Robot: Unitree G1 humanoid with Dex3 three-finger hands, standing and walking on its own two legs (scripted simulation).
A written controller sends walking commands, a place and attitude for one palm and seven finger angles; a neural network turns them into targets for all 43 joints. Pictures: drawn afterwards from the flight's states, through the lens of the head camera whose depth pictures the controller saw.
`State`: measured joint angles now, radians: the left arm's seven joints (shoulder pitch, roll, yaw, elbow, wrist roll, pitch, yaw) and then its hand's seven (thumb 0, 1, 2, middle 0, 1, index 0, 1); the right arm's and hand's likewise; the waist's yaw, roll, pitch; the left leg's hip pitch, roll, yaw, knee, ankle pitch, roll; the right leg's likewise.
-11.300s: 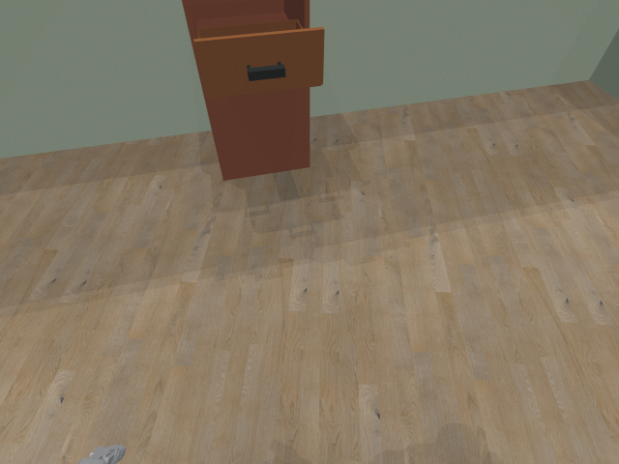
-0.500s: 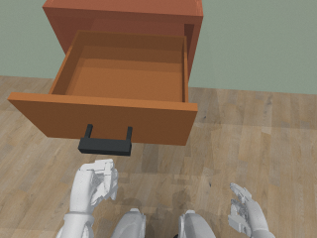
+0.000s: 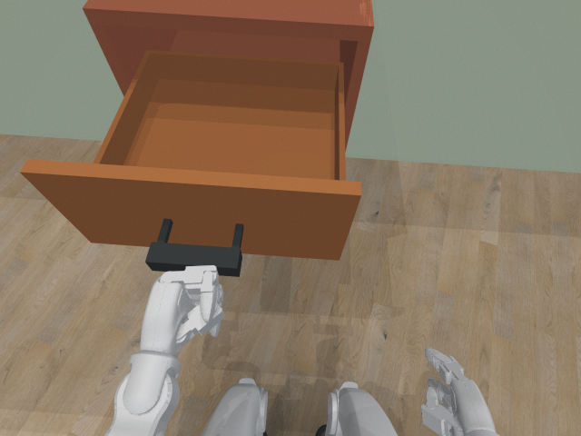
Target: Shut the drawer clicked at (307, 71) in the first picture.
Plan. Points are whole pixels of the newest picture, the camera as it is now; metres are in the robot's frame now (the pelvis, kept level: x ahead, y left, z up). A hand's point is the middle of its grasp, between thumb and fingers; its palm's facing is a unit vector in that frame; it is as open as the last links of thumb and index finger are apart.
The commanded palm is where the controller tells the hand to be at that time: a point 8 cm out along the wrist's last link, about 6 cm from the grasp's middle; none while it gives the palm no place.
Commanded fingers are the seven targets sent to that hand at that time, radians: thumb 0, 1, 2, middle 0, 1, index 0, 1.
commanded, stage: push the drawer shut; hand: left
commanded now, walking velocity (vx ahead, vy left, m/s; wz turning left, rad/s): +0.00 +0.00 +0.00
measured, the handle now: (199, 243) +0.36 +0.14 +0.04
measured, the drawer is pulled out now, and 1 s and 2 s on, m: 0.30 0.17 0.05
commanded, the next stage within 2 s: none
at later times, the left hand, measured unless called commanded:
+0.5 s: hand (223, 270) +0.32 +0.11 +0.03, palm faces -0.07 -1.00 -0.04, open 2.8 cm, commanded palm +0.34 +0.15 +0.04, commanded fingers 0.00 0.90 0.90 -1.40 -1.60 -1.40 -1.60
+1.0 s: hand (233, 221) +0.40 +0.10 +0.03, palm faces -0.03 -1.00 -0.05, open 2.9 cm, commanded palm +0.40 +0.15 +0.04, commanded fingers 0.00 0.90 0.90 -1.40 -1.60 -1.40 -1.60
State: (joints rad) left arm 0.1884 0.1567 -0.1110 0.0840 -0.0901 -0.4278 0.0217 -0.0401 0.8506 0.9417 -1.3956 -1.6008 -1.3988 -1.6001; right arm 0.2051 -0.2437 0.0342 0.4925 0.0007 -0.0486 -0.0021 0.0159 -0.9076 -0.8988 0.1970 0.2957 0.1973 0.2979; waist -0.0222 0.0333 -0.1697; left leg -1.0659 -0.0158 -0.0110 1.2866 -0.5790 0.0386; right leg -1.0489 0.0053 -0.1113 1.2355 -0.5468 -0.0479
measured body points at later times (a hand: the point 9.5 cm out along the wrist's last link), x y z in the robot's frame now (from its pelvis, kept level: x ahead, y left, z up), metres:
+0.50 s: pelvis -0.03 +0.01 +0.00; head +0.07 +0.02 +0.44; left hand +0.32 +0.16 +0.03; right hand +0.13 -0.23 -0.10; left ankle +0.02 +0.09 -0.62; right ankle +0.03 -0.10 -0.62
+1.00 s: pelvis -0.02 +0.01 +0.00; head +0.09 +0.02 +0.44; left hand +0.39 +0.16 +0.03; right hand +0.07 -0.25 -0.12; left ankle +0.02 +0.09 -0.62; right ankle +0.03 -0.10 -0.62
